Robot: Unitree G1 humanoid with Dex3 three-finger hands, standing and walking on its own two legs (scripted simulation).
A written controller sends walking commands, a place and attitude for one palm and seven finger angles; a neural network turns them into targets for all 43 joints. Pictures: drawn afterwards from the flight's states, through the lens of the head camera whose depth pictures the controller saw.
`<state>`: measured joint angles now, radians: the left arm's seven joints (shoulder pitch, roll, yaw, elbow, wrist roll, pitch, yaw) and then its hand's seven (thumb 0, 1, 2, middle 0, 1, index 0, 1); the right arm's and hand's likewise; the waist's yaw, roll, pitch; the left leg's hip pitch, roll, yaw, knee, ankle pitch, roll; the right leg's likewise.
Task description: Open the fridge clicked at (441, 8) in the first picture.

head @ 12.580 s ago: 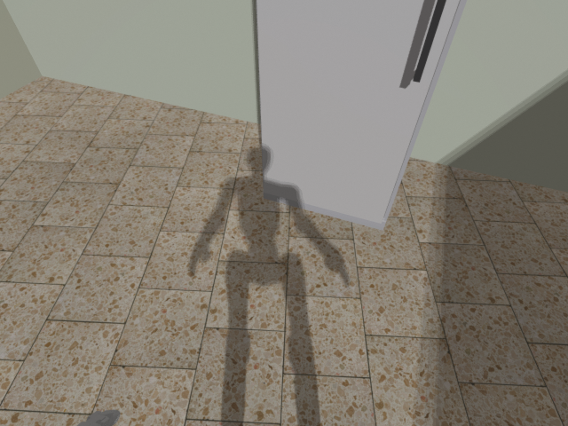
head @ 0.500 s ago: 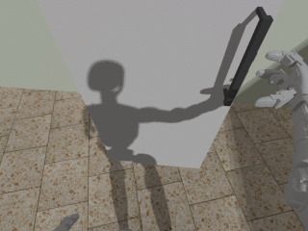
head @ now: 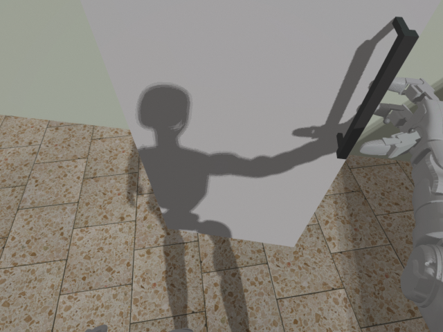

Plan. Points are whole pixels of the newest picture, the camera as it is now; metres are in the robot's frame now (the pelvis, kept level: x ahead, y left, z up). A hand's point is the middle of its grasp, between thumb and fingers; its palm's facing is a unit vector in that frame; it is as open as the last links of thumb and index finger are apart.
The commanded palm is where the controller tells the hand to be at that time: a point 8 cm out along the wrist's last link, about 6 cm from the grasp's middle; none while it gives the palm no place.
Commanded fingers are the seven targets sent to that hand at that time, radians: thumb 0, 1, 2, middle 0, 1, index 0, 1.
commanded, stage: feel for the door with the fingertips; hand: right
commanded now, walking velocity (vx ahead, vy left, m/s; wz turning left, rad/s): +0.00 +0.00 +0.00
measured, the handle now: (365, 100) +0.52 -0.18 +0.15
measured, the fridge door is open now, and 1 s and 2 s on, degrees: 0 0 0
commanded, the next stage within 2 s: slide the fingers in behind the handle in 0.38 s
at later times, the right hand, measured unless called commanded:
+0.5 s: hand (388, 114) +0.48 -0.21 +0.16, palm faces +0.00 +1.00 +0.00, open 13.8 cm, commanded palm +0.46 -0.26 +0.16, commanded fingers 0.00 0.50 -0.30 0.30 1.20 0.30 1.20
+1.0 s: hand (386, 120) +0.47 -0.20 +0.16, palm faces -0.01 +1.00 +0.01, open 14.0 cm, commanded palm +0.44 -0.25 +0.16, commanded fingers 0.00 0.50 -0.30 0.30 1.20 0.30 1.20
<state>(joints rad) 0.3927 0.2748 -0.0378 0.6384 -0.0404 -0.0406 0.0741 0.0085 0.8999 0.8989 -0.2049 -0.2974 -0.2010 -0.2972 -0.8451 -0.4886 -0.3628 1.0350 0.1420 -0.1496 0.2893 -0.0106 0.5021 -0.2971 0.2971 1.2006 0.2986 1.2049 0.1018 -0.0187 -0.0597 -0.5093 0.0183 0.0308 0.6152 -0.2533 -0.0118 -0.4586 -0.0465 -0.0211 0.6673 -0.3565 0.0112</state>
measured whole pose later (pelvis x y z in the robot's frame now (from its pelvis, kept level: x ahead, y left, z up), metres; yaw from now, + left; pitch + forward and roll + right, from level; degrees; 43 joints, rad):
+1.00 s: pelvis +0.00 -0.01 +0.00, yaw +0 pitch +9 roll +1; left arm 0.40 0.28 -0.03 0.64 -0.03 -0.03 0.06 0.01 0.90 0.90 -0.20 -0.30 -0.20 -0.30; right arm -0.84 -0.46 -0.34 1.01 0.16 -0.15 0.29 -0.01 0.50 -0.30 0.30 1.20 0.30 1.21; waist 0.09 -0.02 -0.08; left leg -0.52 0.02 0.03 0.62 -0.26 -0.02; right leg -0.47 -0.04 -0.02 0.68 -0.37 0.00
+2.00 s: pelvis +0.00 +0.00 +0.00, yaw +0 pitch +8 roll +1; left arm 0.36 0.26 -0.03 0.65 -0.03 -0.05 0.05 0.01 0.90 0.90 -0.20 -0.30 -0.20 -0.30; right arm -0.87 -0.36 -0.28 1.01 0.13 -0.15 0.17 -0.01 0.50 -0.30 0.30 1.20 0.30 1.21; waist 0.08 -0.02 -0.07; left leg -0.50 0.02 0.03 0.62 -0.26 -0.01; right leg -0.45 -0.04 -0.02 0.66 -0.35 0.01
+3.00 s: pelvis +0.00 +0.00 +0.00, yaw +0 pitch +9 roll +1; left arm 0.37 0.27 -0.03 0.66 -0.03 -0.05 0.06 0.01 0.90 0.90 -0.20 -0.30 -0.20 -0.30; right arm -0.89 -0.39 -0.29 1.05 0.13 -0.17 0.19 0.00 -0.50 -0.73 0.40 1.34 0.41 1.35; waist 0.09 -0.02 -0.06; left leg -0.52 0.02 0.03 0.62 -0.26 -0.01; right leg -0.46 -0.04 -0.01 0.67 -0.35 0.01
